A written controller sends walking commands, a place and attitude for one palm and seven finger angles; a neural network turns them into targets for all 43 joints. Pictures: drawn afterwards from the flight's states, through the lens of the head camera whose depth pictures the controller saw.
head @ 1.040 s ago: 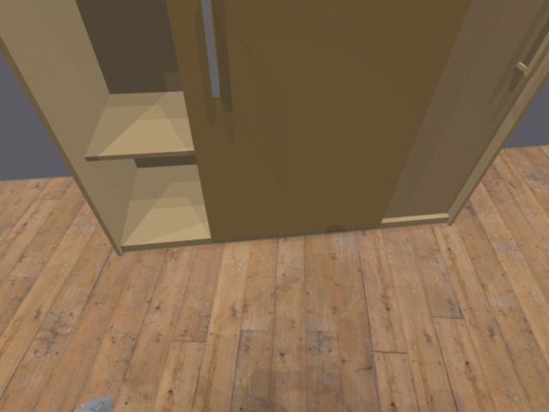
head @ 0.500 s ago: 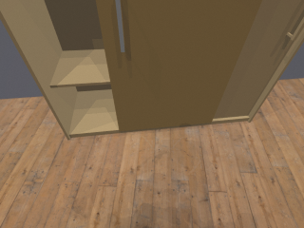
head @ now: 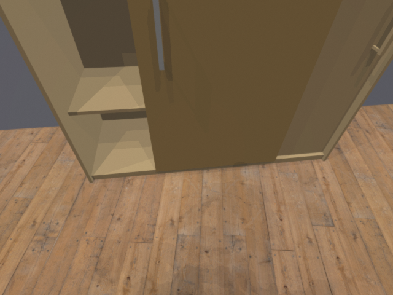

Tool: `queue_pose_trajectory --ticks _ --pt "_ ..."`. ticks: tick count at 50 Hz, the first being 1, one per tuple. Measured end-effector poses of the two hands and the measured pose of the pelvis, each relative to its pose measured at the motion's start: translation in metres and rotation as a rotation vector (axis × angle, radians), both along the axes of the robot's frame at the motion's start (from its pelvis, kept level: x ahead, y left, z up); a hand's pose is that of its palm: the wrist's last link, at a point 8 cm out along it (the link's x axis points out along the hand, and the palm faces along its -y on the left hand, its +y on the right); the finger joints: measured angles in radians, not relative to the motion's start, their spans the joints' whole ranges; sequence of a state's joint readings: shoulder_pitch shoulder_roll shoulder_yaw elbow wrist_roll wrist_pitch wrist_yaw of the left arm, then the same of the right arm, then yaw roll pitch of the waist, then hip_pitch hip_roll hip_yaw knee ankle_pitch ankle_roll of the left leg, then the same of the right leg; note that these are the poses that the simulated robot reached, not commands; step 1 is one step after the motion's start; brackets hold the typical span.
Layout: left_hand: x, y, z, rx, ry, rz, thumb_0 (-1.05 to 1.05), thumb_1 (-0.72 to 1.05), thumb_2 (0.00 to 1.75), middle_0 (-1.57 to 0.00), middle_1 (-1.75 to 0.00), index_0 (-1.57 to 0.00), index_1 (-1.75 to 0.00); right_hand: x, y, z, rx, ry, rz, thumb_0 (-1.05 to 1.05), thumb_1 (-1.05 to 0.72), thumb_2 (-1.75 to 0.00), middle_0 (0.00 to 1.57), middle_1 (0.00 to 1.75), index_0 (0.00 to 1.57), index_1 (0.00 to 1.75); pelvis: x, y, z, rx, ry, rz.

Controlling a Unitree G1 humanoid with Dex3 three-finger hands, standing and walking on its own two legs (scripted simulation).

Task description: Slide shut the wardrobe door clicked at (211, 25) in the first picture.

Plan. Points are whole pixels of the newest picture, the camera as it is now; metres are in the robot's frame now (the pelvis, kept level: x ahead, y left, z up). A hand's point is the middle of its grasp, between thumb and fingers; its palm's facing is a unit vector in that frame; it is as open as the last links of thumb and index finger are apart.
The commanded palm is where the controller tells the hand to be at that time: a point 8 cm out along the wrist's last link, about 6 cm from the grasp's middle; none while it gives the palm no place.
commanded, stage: look at it before walking up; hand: right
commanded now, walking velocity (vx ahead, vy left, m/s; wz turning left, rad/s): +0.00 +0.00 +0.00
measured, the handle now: (158, 27) +0.91 +0.20 +0.15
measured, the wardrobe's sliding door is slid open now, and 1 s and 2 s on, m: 0.39 0.39 0.39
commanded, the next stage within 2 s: walk to a spot facing it in 0.40 s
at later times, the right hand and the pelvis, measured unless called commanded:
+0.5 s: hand out of the picture +0.08 -0.25 -0.15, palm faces -0.03 +0.94 -0.34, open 7.4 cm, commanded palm none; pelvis +0.01 +0.00 +0.00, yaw +0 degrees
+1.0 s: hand out of the picture +0.07 -0.17 -0.18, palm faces -0.17 +0.95 -0.26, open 7.4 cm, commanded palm none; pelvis -0.02 +0.02 -0.03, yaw +13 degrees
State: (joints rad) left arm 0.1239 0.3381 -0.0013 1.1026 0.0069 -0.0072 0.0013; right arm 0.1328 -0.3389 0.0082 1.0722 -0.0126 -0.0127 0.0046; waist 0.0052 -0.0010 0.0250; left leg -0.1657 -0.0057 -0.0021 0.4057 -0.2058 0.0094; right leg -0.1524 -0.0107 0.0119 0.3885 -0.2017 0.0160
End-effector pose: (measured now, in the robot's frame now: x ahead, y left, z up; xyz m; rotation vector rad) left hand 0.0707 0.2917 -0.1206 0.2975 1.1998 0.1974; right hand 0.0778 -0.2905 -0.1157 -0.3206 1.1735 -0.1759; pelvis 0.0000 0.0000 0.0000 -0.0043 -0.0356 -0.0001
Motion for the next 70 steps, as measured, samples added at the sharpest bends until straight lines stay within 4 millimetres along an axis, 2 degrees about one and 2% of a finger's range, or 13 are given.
queue_pose_trajectory --ticks 32,36,42,47,49,54,58,64,70 --pt "0.006 -0.003 -0.001 0.004 -0.005 0.018 0.01 0.90 0.90 -0.20 -0.30 -0.20 -0.30 -0.007 -0.002 -0.004 -0.006 0.053 -0.012 0.01 -0.90 -0.90 0.20 0.30 0.21 0.30 0.004 -0.002 -0.001 0.001 0.009 0.033" --pt "-0.004 -0.013 -0.008 -0.018 -0.023 0.066 0.00 0.91 0.90 -0.20 -0.30 -0.20 -0.30 -0.009 0.009 -0.014 0.017 0.085 0.016 0.01 -0.90 -0.90 0.20 0.30 0.20 0.30 0.001 -0.002 -0.006 -0.002 0.019 0.075" --pt "-0.035 -0.026 -0.025 -0.069 -0.012 0.149 0.00 0.90 0.90 -0.20 -0.30 -0.20 -0.30 -0.006 0.034 -0.029 0.064 0.108 0.071 0.01 -0.90 -0.90 0.20 0.30 0.20 0.30 -0.006 0.001 -0.016 -0.027 0.022 0.142" --pt "-0.062 -0.021 -0.049 -0.117 0.007 0.220 0.00 0.90 0.90 -0.20 -0.30 -0.20 -0.30 0.000 0.061 -0.034 0.068 0.082 0.114 0.01 -0.90 -0.90 0.20 0.30 0.20 0.30 -0.010 0.015 -0.029 -0.029 0.012 0.204" --pt "-0.069 -0.018 -0.052 -0.124 0.025 0.246 0.01 0.90 0.90 -0.20 -0.30 -0.20 -0.30 -0.001 0.069 -0.033 0.067 0.075 0.123 0.01 -0.90 -0.90 0.20 0.30 0.21 0.30 -0.014 0.018 -0.029 -0.020 0.016 0.212" --pt "-0.078 -0.013 -0.036 -0.122 0.019 0.288 0.01 0.91 0.90 -0.20 -0.30 -0.20 -0.30 -0.006 0.081 -0.022 0.076 0.104 0.148 0.01 -0.90 -0.90 0.20 0.30 0.21 0.30 -0.019 0.020 -0.014 -0.027 0.032 0.256" --pt "-0.081 -0.009 -0.024 -0.102 -0.018 0.326 0.01 0.91 0.90 -0.20 -0.30 -0.20 -0.30 -0.002 0.081 -0.017 0.079 0.116 0.186 0.01 -0.90 -0.90 0.21 0.30 0.21 0.30 -0.021 0.017 -0.007 -0.038 0.048 0.304" --pt "-0.081 -0.012 -0.011 -0.060 -0.078 0.375 0.01 0.91 0.90 -0.20 -0.30 -0.19 -0.30 0.014 0.067 -0.017 0.074 0.109 0.243 0.01 -0.90 -0.90 0.21 0.30 0.21 0.30 -0.023 0.003 -0.005 -0.033 0.059 0.378" --pt "-0.090 -0.032 0.001 -0.004 -0.148 0.416 0.01 0.91 0.90 -0.20 -0.30 -0.20 -0.30 0.044 0.043 -0.029 0.091 0.092 0.306 0.01 -0.90 -0.90 0.20 0.30 0.21 0.30 -0.015 -0.022 -0.012 -0.002 0.076 0.449"
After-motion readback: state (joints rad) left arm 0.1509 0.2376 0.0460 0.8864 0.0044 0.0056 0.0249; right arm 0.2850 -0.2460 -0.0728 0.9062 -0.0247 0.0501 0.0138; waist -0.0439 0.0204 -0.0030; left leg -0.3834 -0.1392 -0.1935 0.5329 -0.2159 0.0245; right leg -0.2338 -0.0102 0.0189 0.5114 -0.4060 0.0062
